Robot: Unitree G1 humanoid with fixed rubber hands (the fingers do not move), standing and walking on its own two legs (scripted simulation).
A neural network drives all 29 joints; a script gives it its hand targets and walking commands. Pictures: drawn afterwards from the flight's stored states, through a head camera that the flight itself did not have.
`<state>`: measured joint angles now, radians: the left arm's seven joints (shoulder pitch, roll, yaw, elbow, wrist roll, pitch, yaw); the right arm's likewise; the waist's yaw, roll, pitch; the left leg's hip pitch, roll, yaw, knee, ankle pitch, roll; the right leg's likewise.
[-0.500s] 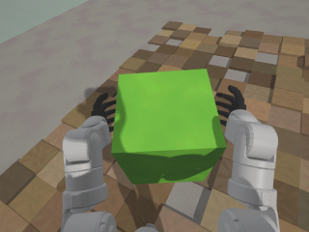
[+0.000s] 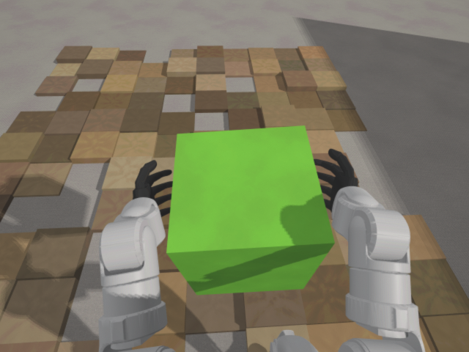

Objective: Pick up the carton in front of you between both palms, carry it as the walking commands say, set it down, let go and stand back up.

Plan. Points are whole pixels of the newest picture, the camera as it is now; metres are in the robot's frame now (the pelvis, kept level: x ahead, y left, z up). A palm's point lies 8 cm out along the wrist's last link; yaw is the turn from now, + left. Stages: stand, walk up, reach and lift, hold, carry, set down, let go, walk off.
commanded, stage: carry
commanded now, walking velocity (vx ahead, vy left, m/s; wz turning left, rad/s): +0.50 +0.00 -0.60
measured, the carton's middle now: (245, 218) +0.36 -0.02 +0.03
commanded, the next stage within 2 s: none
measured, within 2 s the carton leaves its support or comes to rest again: neither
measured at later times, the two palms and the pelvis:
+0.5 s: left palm (192, 77) +0.67 +0.08 +0.13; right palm (330, 80) +0.62 -0.22 +0.14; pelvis +0.30 -0.02 +0.00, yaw -8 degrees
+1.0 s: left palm (173, 49) +0.90 +0.14 +0.08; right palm (273, 38) +0.94 -0.16 +0.09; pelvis +0.60 -0.05 -0.02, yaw +5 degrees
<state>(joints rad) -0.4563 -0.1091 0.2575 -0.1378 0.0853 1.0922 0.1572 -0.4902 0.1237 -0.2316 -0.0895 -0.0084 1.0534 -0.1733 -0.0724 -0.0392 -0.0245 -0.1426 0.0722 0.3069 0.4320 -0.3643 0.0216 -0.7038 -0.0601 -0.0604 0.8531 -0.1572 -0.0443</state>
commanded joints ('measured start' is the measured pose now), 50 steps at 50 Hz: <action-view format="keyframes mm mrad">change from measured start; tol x32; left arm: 1 -644 -653 -571 9 -178 0 -1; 50 -614 -674 -635 -106 -283 -86 -3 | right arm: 1 -567 717 587 26 203 16 52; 50 -519 696 579 -113 139 -16 17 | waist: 1 18 195 -282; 6 161 -254 -542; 23 83 -118 -386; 27 18 386 -500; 46 32 224 -425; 50 98 -388 -590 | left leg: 1 277 231 -64 18 668 62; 4 -31 155 -35 576 738 -32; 7 -767 -61 -281 1082 -266 -107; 25 31 -63 -189 -25 373 15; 29 526 233 -871 23 630 323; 41 178 62 -536 -37 425 179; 47 140 -1 -460 192 855 137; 50 -585 -159 -325 822 -217 0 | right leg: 1 75 47 -142 -195 28 -56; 4 643 117 -27 -351 -43 -132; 6 1126 -217 707 -378 609 -354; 22 707 -122 100 -441 351 -110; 25 657 -44 -33 -38 415 9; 28 -50 189 -3 546 -428 75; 30 -156 77 80 546 -419 53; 45 146 49 -36 -234 55 94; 48 664 54 -103 -445 84 71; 50 1111 -416 570 -426 162 -98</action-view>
